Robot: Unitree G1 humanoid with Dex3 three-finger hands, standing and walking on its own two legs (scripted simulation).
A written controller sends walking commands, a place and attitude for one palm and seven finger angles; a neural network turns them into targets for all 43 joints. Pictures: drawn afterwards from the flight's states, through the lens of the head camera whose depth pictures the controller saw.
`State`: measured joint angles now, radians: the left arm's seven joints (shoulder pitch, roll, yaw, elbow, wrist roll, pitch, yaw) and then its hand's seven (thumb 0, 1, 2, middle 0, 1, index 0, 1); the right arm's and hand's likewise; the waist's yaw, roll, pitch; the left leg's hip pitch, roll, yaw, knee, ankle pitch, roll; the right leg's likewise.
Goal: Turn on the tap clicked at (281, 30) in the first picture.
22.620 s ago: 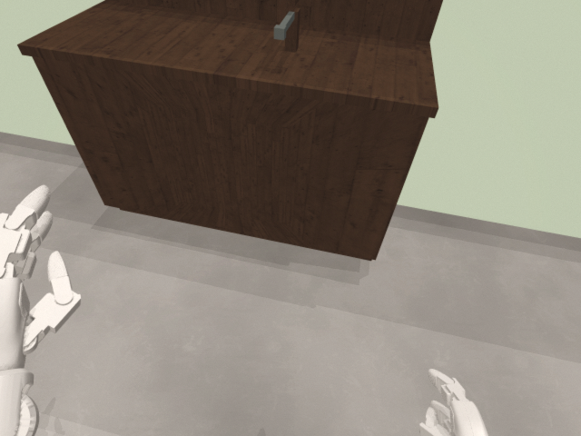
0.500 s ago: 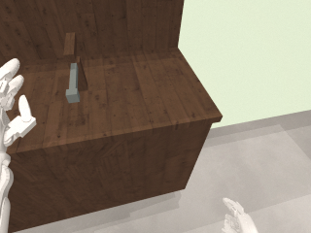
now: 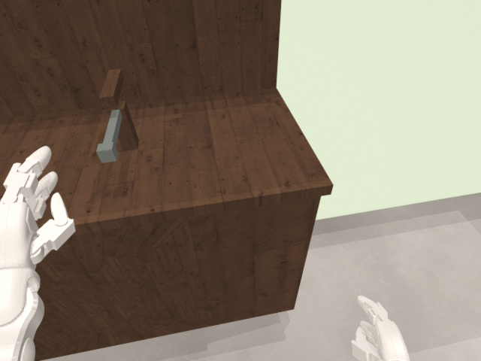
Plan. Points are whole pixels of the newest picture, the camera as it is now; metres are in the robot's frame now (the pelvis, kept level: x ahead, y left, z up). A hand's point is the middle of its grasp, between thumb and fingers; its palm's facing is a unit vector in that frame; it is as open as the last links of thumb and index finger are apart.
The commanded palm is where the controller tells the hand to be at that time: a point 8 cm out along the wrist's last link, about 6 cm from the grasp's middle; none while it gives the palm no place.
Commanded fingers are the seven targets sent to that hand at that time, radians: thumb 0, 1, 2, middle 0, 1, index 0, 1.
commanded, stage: turn the palm inward beside the body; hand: left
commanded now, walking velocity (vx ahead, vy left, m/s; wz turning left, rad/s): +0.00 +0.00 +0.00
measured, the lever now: (107, 152) +0.42 +0.32 +0.14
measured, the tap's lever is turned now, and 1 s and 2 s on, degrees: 0 0 0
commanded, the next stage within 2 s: reach beside the lever's end, fingers flat in 1.58 s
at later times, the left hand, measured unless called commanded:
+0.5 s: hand (64, 232) +0.21 +0.26 +0.18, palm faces +0.46 -0.87 -0.19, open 7.4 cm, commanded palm +0.15 +0.30 +0.20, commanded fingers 0.00 0.90 0.90 -0.20 -0.30 -0.20 -0.30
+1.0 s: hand (49, 248) +0.18 +0.26 +0.19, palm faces +0.48 -0.87 -0.12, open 7.4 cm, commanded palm +0.12 +0.29 +0.21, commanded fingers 0.00 0.90 0.90 -0.20 -0.30 -0.20 -0.30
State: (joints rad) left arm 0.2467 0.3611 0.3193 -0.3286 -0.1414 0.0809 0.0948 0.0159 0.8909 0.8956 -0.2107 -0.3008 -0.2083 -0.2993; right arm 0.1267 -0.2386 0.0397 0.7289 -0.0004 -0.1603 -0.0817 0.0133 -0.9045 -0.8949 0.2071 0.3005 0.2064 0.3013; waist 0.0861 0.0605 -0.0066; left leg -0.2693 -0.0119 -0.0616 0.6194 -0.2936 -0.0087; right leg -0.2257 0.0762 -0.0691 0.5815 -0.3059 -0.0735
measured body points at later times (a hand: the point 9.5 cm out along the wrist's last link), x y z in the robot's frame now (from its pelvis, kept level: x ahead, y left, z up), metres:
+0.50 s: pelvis +0.01 +0.01 +0.00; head -0.02 -0.01 +0.45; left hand +0.18 +0.30 +0.19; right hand +0.22 -0.19 -0.07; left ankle +0.03 +0.13 -0.73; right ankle +0.01 -0.06 -0.73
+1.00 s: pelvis -0.01 +0.02 +0.01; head -0.05 -0.01 +0.45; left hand +0.15 +0.30 +0.20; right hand +0.22 -0.17 -0.06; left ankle +0.03 +0.13 -0.73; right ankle +0.01 -0.06 -0.73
